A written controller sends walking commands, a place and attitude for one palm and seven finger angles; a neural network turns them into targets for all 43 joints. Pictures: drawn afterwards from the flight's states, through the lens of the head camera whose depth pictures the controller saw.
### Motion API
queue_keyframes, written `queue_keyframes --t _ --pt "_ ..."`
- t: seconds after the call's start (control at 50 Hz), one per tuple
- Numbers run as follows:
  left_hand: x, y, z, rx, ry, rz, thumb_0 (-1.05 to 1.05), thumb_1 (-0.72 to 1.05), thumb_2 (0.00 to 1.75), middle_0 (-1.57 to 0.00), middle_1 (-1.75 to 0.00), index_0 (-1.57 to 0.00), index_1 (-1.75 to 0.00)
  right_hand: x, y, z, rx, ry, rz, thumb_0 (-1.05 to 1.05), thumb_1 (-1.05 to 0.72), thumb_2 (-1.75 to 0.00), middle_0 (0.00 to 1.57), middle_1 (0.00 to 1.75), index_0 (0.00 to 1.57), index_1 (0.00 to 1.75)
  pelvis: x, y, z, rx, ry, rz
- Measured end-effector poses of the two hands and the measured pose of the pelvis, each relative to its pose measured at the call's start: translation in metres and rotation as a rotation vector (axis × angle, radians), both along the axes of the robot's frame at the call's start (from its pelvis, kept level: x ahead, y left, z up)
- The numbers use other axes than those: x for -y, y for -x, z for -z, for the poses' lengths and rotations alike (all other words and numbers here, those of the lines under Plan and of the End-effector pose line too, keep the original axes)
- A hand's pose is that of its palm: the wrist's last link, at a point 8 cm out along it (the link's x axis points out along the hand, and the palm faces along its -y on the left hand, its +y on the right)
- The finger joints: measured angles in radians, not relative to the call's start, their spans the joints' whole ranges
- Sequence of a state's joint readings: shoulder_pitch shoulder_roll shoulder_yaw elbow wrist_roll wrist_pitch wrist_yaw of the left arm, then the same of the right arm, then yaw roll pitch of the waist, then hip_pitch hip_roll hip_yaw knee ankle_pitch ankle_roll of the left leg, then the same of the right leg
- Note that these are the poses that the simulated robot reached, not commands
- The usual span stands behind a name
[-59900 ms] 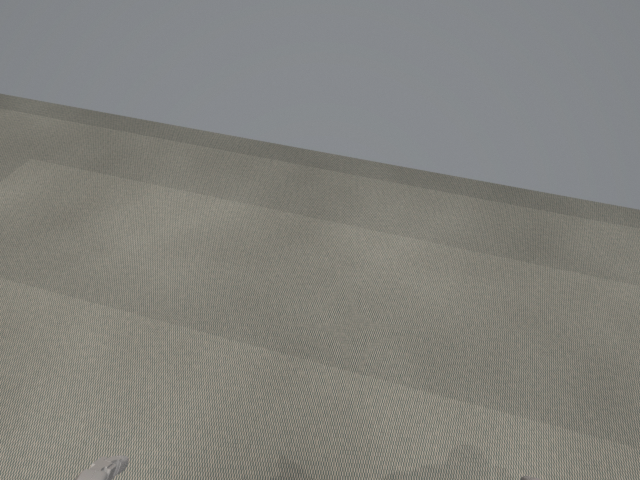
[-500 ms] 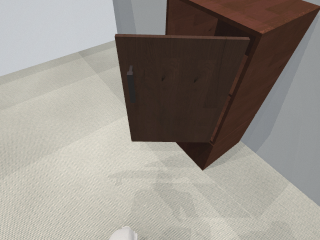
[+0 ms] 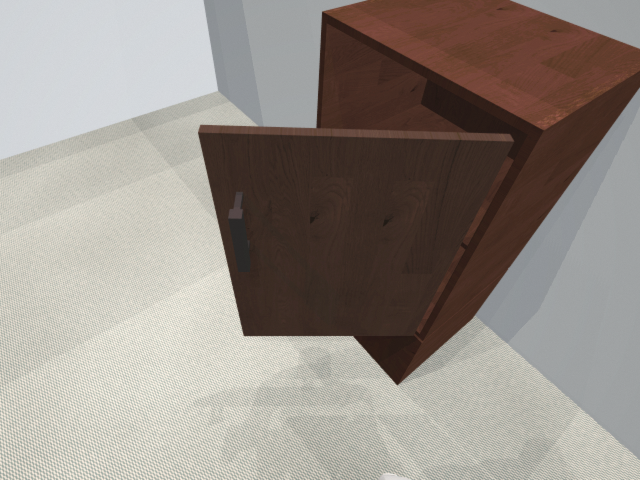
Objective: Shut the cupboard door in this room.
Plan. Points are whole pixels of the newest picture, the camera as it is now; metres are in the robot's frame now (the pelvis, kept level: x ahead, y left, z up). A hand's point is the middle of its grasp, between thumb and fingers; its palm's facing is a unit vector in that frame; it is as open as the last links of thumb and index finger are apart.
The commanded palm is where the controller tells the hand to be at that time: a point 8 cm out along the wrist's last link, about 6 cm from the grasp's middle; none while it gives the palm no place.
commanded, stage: come to a stop and stand still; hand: left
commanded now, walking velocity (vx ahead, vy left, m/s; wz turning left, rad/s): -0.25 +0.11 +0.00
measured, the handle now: (241, 233) +0.47 +0.15 +0.00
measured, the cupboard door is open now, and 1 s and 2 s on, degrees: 53 53 53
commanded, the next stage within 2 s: look again from close up in 1.20 s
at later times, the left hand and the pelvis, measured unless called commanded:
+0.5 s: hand out of the picture +0.06 +0.20 -0.19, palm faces +0.08 -0.98 -0.19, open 7.4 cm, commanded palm none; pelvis +0.01 +0.01 +0.00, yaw +1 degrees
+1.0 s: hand out of the picture -0.05 +0.14 -0.18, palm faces +0.02 -0.99 -0.16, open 7.4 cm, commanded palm none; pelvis -0.04 -0.02 +0.00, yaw +0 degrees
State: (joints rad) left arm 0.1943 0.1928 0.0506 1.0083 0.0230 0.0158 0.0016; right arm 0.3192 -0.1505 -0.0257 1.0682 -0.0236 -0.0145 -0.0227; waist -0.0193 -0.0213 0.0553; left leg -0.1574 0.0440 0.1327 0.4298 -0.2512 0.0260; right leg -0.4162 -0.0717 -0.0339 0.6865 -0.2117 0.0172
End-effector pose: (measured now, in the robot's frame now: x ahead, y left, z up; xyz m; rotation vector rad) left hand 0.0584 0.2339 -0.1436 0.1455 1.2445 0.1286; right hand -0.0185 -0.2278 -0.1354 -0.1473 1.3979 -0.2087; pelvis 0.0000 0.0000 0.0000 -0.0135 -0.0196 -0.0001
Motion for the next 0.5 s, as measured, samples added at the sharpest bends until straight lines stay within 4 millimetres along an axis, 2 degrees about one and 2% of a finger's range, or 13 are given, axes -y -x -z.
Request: queue_keyframes --t 0.06,0.12,0.24,0.38,0.5 --pt "0.014 -0.022 0.007 0.021 -0.021 0.016 0.01 0.91 0.9 -0.2 -0.3 -0.2 -0.3 0.009 -0.006 0.014 -0.03 -0.026 0.027 0.01 -0.92 -0.9 0.2 0.3 0.2 0.3 0.016 -0.017 0.011 -0.002 -0.035 0.011" --pt "0.029 -0.033 0.007 -0.004 -0.023 0.038 0.01 0.91 0.9 -0.2 -0.3 -0.2 -0.3 0.016 -0.018 0.023 -0.04 -0.044 0.052 0.01 -0.91 -0.9 0.2 0.3 0.2 0.3 0.021 -0.026 0.013 -0.011 -0.016 0.01" --pt "0.031 -0.044 0.006 0.009 -0.025 0.011 0.0 0.92 0.9 -0.2 -0.3 -0.2 -0.3 0.019 -0.043 0.021 -0.036 -0.03 0.015 0.01 -0.91 -0.9 0.2 0.3 0.2 0.3 0.018 -0.026 0.011 -0.025 -0.01 -0.015" --pt "0.005 -0.026 0.022 0.009 0.005 -0.044 0.01 0.91 0.9 -0.2 -0.3 -0.21 -0.3 0.012 -0.069 0.008 0.065 0.043 -0.047 0.01 -0.91 -0.9 0.2 0.3 0.2 0.3 -0.001 -0.013 0.016 -0.009 -0.01 -0.019" --pt "-0.014 0.006 0.015 -0.058 -0.003 -0.074 0.01 0.91 0.9 -0.2 -0.3 -0.2 -0.3 -0.004 -0.075 -0.007 0.121 0.054 -0.087 0.01 -0.91 -0.9 0.2 0.3 0.2 0.3 -0.01 -0.006 0.005 -0.009 0.003 -0.011"
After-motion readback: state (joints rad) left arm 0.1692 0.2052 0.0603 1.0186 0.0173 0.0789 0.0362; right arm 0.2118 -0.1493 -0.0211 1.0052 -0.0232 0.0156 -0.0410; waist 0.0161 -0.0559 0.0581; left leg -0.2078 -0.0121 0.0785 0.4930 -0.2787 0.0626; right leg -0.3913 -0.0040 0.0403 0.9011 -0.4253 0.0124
